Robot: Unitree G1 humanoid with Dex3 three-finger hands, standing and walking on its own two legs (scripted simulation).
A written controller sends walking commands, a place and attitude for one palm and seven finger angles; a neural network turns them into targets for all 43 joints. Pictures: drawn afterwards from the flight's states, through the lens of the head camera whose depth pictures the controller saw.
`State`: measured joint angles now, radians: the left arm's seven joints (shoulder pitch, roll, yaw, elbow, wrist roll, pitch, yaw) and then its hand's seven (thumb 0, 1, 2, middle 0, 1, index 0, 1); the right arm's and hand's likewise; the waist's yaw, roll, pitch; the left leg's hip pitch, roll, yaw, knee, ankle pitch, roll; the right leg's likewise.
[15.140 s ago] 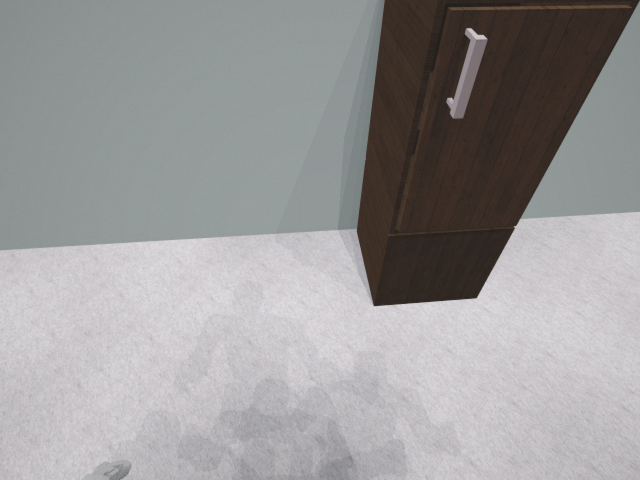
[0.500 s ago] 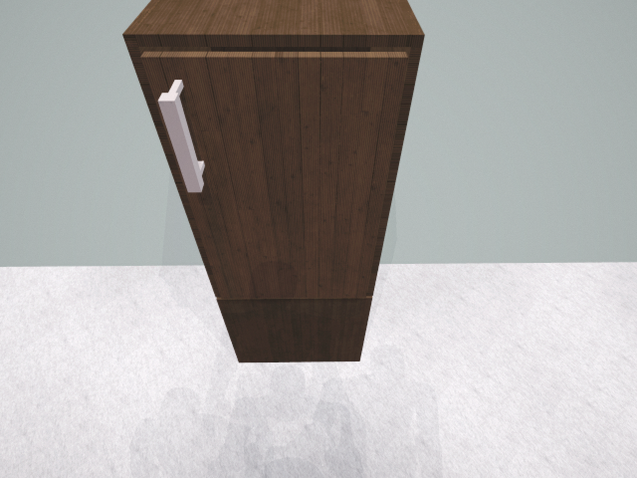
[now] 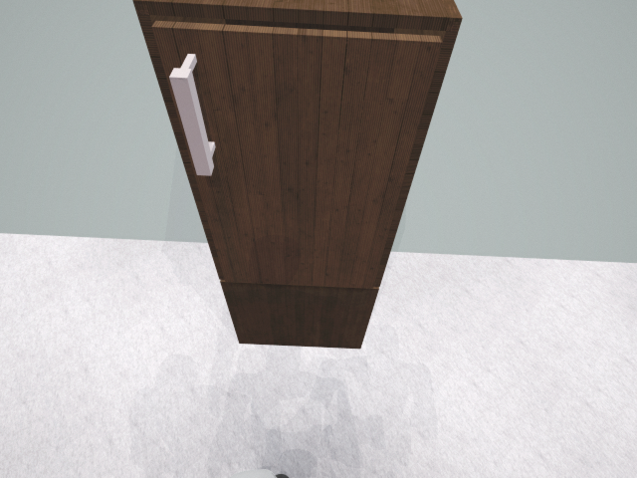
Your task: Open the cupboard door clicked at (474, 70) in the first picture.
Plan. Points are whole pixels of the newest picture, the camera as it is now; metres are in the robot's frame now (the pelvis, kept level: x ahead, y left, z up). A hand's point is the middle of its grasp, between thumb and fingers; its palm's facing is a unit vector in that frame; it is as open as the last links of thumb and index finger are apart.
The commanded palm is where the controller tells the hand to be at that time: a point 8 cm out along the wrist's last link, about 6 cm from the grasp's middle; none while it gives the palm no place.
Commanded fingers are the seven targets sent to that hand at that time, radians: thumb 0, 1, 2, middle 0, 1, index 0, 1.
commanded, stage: come to a stop and stand still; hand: left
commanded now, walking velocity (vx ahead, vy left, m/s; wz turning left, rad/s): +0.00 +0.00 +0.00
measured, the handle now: (198, 118) +0.53 +0.22 +0.15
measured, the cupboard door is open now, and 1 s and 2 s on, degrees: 0 0 0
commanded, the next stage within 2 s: look again from close up in 0.82 s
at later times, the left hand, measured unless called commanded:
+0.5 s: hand out of the picture -0.05 +0.14 -0.17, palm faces +0.06 -0.99 -0.13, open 7.3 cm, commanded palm none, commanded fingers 0.00 0.90 0.90 -0.20 -0.30 -0.20 -0.30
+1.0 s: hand out of the picture -0.10 +0.15 -0.17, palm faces +0.06 -0.99 -0.14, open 7.3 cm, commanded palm none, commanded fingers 0.00 0.90 0.90 -0.20 -0.30 -0.20 -0.30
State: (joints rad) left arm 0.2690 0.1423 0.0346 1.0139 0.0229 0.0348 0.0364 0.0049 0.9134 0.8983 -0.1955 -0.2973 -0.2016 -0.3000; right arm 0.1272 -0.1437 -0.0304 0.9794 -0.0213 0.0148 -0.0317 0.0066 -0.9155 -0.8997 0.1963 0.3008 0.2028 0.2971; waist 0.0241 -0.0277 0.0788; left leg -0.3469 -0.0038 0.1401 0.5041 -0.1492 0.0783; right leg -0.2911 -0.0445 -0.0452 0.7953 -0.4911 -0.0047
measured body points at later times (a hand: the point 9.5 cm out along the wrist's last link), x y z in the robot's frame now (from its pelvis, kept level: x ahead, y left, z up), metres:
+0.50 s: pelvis -0.05 -0.02 +0.01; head -0.04 +0.00 +0.46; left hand -0.06 +0.19 -0.16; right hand -0.04 -0.24 -0.14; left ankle -0.01 +0.10 -0.73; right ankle -0.06 -0.13 -0.73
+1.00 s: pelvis -0.06 +0.00 +0.01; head -0.05 +0.01 +0.45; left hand -0.10 +0.20 -0.16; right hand -0.07 -0.20 -0.16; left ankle -0.01 +0.10 -0.73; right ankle -0.06 -0.13 -0.73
